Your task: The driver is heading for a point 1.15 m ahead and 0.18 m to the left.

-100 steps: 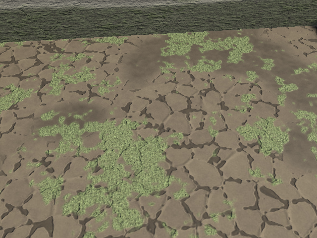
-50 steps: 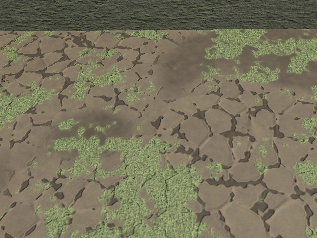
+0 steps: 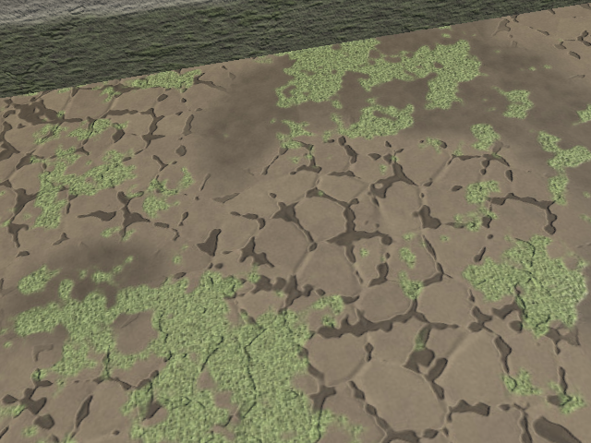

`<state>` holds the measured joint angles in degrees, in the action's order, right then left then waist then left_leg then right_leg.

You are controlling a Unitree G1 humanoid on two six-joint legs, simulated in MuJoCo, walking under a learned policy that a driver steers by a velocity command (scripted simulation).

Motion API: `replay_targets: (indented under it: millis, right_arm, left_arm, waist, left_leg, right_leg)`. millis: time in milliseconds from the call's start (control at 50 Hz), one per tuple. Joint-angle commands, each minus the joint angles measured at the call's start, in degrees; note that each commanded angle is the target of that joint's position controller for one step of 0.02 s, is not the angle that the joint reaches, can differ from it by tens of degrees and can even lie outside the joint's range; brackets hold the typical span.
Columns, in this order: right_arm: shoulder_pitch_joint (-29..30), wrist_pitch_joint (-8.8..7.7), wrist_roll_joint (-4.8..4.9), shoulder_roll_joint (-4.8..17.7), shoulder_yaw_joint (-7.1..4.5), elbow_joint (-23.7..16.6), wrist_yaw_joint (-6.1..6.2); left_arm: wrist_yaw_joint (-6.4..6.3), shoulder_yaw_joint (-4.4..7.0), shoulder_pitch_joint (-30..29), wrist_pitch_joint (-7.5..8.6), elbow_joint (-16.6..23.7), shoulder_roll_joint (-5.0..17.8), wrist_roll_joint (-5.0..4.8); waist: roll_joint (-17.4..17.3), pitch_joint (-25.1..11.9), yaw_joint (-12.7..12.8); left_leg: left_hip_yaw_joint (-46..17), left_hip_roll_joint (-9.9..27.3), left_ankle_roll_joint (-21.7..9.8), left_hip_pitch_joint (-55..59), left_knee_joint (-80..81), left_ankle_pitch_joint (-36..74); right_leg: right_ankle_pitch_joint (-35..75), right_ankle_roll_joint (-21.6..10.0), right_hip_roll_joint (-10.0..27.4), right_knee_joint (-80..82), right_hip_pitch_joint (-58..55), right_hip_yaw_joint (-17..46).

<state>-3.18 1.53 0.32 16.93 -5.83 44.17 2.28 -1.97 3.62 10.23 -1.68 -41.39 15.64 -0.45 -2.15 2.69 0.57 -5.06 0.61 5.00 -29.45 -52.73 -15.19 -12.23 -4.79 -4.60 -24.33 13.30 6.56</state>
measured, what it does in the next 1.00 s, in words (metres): steps on the spot: left foot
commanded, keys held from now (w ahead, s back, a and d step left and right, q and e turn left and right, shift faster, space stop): no key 0.72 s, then w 0.28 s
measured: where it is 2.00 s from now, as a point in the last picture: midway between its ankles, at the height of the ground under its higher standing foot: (317, 387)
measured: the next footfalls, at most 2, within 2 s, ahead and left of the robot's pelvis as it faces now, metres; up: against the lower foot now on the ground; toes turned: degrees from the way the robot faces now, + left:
left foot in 0.20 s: +0.06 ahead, +0.16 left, +0.00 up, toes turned -5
right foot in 1.02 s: +0.11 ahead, -0.09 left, +0.00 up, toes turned -2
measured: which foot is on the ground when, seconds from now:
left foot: up 0.00-0.18, down 0.20-1.00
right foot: down 0.00-0.82, up 0.84-1.00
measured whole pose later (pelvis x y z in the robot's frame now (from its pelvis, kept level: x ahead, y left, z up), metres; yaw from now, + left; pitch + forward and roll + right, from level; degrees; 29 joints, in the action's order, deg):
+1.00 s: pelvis +0.07 +0.03 -0.01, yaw -3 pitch -1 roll +0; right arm -17.4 -2.2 1.7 15.8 -3.1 53.9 0.6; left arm 0.3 3.5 12.5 3.8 -52.9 15.0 -1.4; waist -1.8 1.7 -0.6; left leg -2.7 0.5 -0.1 -6.6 -26.6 -19.5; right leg -19.6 -3.6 -0.7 -33.2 15.1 -0.2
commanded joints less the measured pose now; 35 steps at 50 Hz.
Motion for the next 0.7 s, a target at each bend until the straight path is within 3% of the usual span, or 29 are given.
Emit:
replay_targets:
  millis: [20, 120, 160, 180, 200, 220, 240, 260, 280, 340, 500, 700]
  right_arm:
    - [3.7, -1.11, 0.03, 3.5, -0.36, -4.3, -0.35]
    - [1.9, -1.9, 0.18, 3.7, -0.09, -4.2, -1.18]
    - [-0.8, -2.51, 0.04, 2.8, 0.23, -3.2, -1.69]
    - [-2.4, -2.92, -0.58, 3.0, 0.39, -2.6, -2.01]
    - [-4.0, -3.18, -1.33, 5.7, -0.06, -2.4, -2.03]
    - [-3.5, -3.12, -1.42, 9.4, -0.83, -2.2, -2.05]
    - [-2.3, -2.91, -1.35, 7.3, -0.49, -1.9, -2.17]
    - [-1.0, -2.91, -1.09, 4.9, 0.11, -2.3, -2.29]
    - [-0.6, -3.07, -0.97, 4.4, 0.37, -2.3, -2.25]
    - [-2.2, -3.91, -0.87, 4.7, 0.65, -1.6, -2.05]
    - [-3.5, -3.39, -0.59, 4.3, 1.42, -0.4, -1.49]
    - [-3.8, -2.94, -0.49, 3.8, 2.14, 2.7, -1.52]
  left_arm:
    - [0.14, 1.92, 0.0, 0.44, 2.9, 8.5, 0.67]
    - [1.22, 1.01, -1.8, 0.45, 2.4, 7.5, 0.82]
    - [1.21, 0.3, -2.9, 0.53, 1.9, 6.3, 0.33]
    - [1.13, 0.04, -2.1, 0.67, 1.4, 5.7, 0.22]
    - [1.06, -0.06, -0.1, 1.06, 1.0, 5.1, 1.06]
    - [1.51, 0.36, 3.7, 1.72, 0.6, 5.8, 1.73]
    - [1.74, 0.05, 3.9, 1.97, 0.1, 4.9, 1.45]
    - [1.82, 0.22, 1.5, 1.87, -0.3, 5.8, 1.11]
    - [1.66, 0.37, -0.2, 1.48, -0.2, 5.9, 0.63]
    - [1.55, 0.37, -0.9, 0.47, -0.1, 5.3, 0.5]
    - [1.11, 0.42, 0.2, 0.91, -3.1, 4.7, 0.37]
    - [0.37, 0.45, 0.8, 1.21, -7.7, 5.2, 0.27]
  waist:
    - [9.4, -5.4, 1.6]
    - [9.7, -4.8, 1.3]
    - [8.6, -5.4, -1.0]
    - [7.3, -6.1, -1.7]
    - [3.9, -8.0, -0.9]
    - [-2.8, -8.9, 2.8]
    - [-6.3, -9.8, 2.7]
    - [-5.3, -8.4, 1.4]
    - [-4.1, -7.7, 0.6]
    - [-2.0, -6.5, 0.0]
    - [1.9, -4.4, -0.8]
    - [2.2, -3.0, -0.7]
  left_leg:
    - [0.0, 1.3, 0.0, -0.1, 5.3, -0.7]
    - [1.7, 0.6, -1.6, 8.5, 14.4, -5.5]
    - [2.4, 0.1, -2.9, 14.8, 25.5, 1.4]
    - [1.5, 1.0, -3.8, 19.9, 30.8, 10.6]
    - [-1.6, 5.3, -5.2, 25.2, 29.6, 24.2]
    - [-3.7, 8.2, -8.4, 27.2, 25.5, 32.4]
    - [-5.0, 9.1, -11.1, 23.9, 26.5, 25.2]
    - [-4.5, 7.5, -10.7, 22.0, 27.4, 19.3]
    - [-3.3, 6.0, -9.3, 21.5, 27.3, 16.6]
    - [-1.5, 4.2, -7.5, 21.0, 26.5, 15.1]
    - [-0.8, 2.9, -7.5, 22.0, 25.5, 15.5]
    - [-0.1, 1.7, -7.3, 22.0, 26.6, 13.6]
  right_leg:
    - [15.9, -7.9, 14.4, 4.9, -6.5, 12.6]
    - [15.8, -8.5, 13.6, 2.7, -3.2, 14.6]
    - [18.0, -6.8, 12.1, 0.6, -2.7, 14.5]
    - [17.2, -4.7, 10.8, 0.0, -1.7, 14.1]
    - [13.3, -1.6, 8.1, -2.5, -0.1, 11.7]
    - [5.8, 0.5, 3.4, -4.3, 2.3, 7.1]
    - [1.4, 2.3, 2.4, -3.6, 0.0, 4.2]
    - [2.2, 3.3, 2.6, -3.6, -1.1, 3.8]
    - [4.7, 3.2, 2.8, -3.9, -1.1, 3.6]
    - [9.2, 1.9, 3.5, -3.5, -1.7, 4.7]
    - [11.6, 2.5, 3.8, -2.8, -1.6, 5.0]
    - [11.4, 3.3, 4.3, -1.5, -3.0, 4.8]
